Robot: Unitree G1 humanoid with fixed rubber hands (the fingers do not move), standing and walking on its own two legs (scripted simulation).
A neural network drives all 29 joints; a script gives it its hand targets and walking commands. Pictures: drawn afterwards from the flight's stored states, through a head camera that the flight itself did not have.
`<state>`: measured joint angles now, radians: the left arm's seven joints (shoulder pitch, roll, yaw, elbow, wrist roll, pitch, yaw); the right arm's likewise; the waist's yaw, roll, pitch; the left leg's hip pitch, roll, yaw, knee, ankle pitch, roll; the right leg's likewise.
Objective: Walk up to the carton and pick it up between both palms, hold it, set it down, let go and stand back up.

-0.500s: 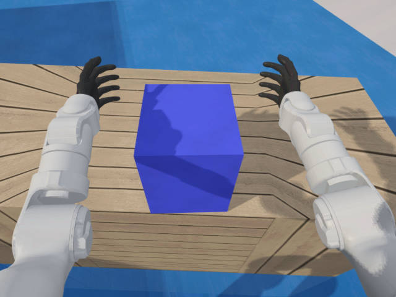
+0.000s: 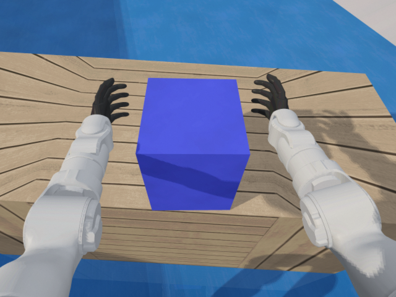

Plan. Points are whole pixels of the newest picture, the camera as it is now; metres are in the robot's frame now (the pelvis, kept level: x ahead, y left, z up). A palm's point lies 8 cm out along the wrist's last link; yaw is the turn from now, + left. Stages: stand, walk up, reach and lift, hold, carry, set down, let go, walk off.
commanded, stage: reach and lift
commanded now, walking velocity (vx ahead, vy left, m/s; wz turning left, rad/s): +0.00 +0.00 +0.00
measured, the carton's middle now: (191, 148) +0.44 +0.04 +0.00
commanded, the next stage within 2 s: none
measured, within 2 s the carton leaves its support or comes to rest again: neither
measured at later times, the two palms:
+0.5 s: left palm (116, 135) +0.43 +0.21 +0.05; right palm (274, 128) +0.44 -0.14 +0.08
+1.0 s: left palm (126, 136) +0.42 +0.18 +0.06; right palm (260, 134) +0.43 -0.11 +0.07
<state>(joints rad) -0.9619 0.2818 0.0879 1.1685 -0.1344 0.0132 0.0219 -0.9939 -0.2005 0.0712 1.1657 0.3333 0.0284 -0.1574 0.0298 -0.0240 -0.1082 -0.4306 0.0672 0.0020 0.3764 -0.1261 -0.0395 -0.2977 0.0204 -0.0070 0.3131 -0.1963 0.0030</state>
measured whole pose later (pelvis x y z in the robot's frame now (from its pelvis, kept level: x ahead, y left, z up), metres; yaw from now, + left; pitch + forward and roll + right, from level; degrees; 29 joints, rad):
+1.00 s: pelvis +0.00 +0.01 +0.00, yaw -1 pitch +11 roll -1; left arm -0.87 0.02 0.54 1.10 0.36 -0.24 0.04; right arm -0.85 0.09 -0.58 1.03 -0.39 -0.23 -0.11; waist 0.03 -0.05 -0.05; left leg -0.42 0.05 0.04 0.33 -0.11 -0.02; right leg -0.31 0.00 0.01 0.29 -0.18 0.02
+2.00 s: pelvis +0.01 +0.01 +0.01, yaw -1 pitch +7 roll +0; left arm -0.76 -0.06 0.57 0.83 0.46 -0.07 -0.05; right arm -0.76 0.16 -0.62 0.88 -0.46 -0.21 -0.06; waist 0.04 -0.08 0.02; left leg -0.29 0.06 0.09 0.28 -0.10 -0.02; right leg -0.19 -0.01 -0.02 0.26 -0.18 0.01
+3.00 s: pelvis -0.01 +0.00 +0.01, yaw +1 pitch +2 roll -1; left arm -0.74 -0.01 0.44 0.85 0.33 0.07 0.01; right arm -0.76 0.09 -0.42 0.97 -0.25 -0.13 -0.14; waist 0.01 -0.06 -0.02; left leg -0.24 0.06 0.08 0.27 -0.07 -0.02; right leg -0.13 -0.01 -0.06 0.26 -0.17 0.01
